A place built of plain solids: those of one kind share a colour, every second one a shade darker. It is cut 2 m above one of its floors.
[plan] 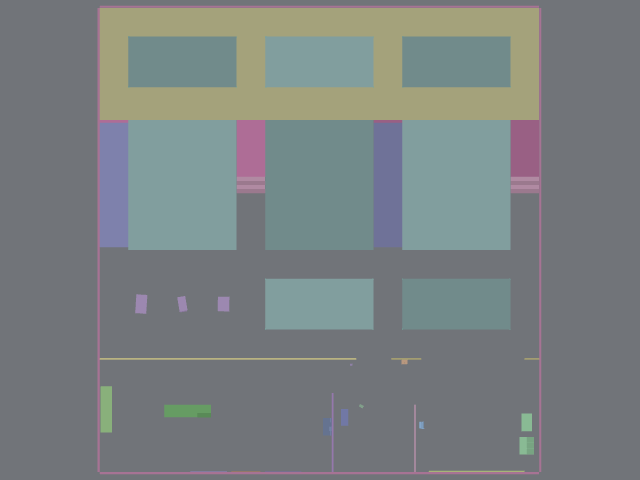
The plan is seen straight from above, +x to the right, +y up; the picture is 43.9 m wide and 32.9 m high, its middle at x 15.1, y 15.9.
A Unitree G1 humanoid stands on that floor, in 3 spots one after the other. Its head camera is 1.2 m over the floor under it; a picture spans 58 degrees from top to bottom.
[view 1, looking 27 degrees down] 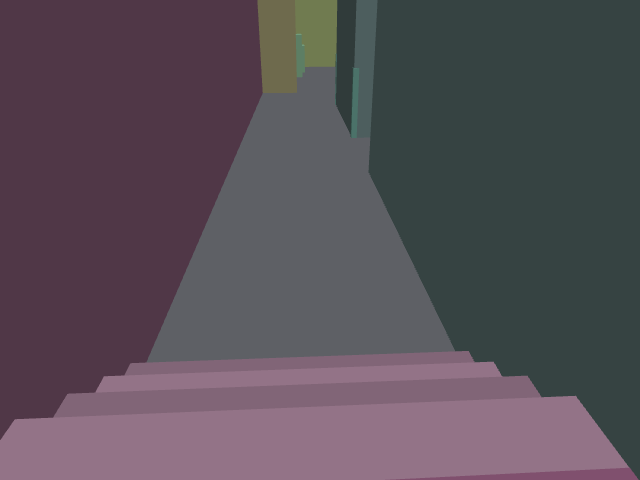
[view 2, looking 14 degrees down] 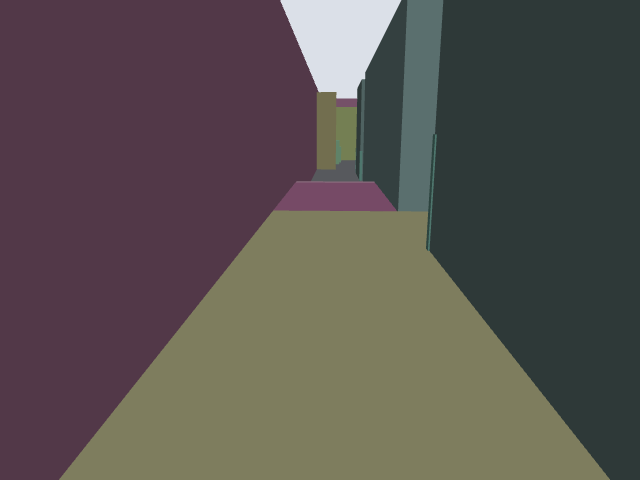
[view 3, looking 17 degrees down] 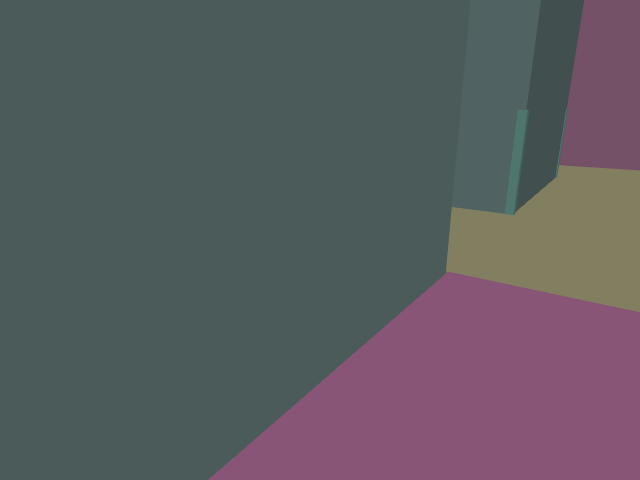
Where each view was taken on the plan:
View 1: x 29.14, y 21.03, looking -93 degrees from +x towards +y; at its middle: ground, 4.21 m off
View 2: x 29.14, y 30.84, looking -88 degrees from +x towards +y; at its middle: back_half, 4.96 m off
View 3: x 10.37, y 21.03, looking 125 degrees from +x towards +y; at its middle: units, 1.80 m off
